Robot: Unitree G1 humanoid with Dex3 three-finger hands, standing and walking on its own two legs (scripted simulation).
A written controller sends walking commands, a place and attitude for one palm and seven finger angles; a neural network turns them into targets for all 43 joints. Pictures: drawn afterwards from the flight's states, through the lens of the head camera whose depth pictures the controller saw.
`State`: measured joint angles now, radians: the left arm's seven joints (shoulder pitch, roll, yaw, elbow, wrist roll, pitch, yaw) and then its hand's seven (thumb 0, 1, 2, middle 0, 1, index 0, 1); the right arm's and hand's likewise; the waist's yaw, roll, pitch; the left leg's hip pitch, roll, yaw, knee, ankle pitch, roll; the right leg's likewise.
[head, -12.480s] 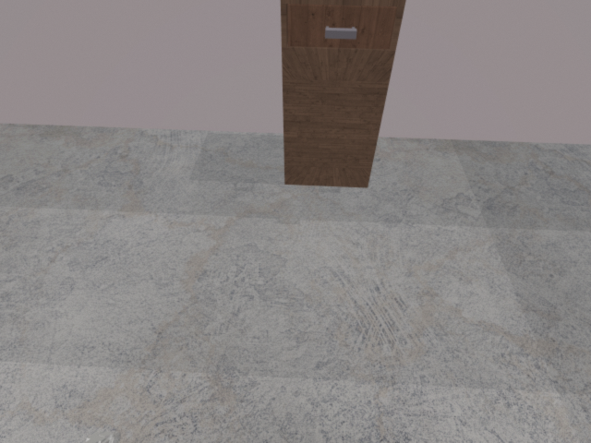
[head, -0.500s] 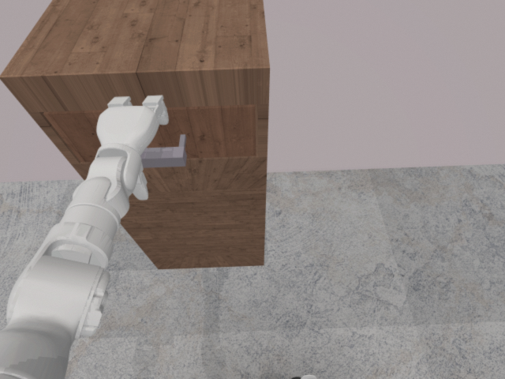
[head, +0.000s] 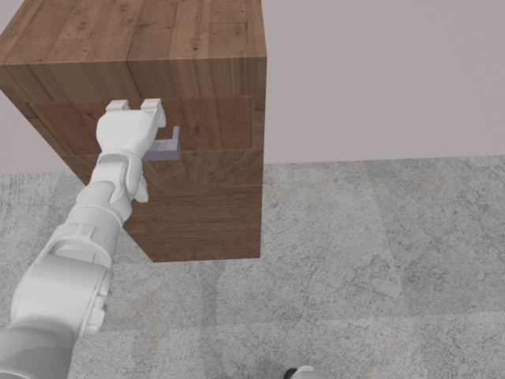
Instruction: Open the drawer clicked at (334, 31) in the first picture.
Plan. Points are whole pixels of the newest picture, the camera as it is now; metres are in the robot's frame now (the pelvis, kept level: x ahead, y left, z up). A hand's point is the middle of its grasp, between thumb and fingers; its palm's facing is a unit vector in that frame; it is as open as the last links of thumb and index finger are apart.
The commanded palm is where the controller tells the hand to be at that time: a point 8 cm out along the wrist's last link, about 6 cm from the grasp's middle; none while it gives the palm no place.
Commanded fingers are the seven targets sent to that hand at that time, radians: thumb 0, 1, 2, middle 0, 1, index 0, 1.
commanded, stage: lower the fingers behind the handle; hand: left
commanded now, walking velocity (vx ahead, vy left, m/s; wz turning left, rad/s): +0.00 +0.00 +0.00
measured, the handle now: (150, 141) +0.53 +0.17 +0.02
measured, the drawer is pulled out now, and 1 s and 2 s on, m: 0.00 0.00 0.00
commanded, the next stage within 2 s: lift the fingers back up to retry in 1.06 s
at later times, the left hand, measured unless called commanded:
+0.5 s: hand (138, 160) +0.48 +0.19 +0.03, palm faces -0.01 +0.02 -1.00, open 13.8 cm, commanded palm +0.46 +0.19 +0.06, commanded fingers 0.00 -0.50 0.30 -0.30 -1.20 -0.30 -1.20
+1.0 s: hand (139, 160) +0.48 +0.19 +0.03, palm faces -0.02 +0.05 -1.00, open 13.8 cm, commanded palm +0.46 +0.18 +0.05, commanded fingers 0.00 -0.50 0.30 -0.30 -1.20 -0.30 -1.20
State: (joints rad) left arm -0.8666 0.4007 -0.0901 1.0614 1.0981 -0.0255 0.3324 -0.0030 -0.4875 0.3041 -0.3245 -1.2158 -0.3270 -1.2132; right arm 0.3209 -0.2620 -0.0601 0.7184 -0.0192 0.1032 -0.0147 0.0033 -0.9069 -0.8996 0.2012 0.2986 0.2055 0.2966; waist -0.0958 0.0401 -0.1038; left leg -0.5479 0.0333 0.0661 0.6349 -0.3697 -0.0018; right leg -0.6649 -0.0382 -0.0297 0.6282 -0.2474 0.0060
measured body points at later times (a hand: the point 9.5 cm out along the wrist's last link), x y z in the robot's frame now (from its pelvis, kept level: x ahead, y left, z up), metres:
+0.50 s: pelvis -0.02 +0.00 -0.01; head +0.08 -0.01 +0.43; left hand +0.48 +0.18 +0.08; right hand +0.00 -0.28 -0.14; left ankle -0.05 +0.12 -0.72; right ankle +0.02 -0.13 -0.72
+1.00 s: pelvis -0.03 +0.00 -0.02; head +0.08 -0.01 +0.42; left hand +0.48 +0.18 +0.08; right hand -0.02 -0.27 -0.15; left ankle -0.05 +0.12 -0.72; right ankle +0.02 -0.13 -0.72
